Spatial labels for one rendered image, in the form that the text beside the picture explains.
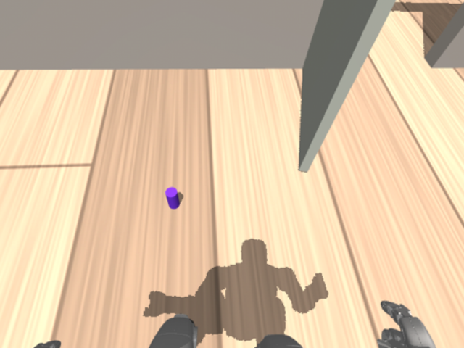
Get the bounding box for right robot hand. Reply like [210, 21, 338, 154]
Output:
[377, 301, 436, 348]

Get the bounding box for can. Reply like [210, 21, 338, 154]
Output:
[165, 187, 180, 209]

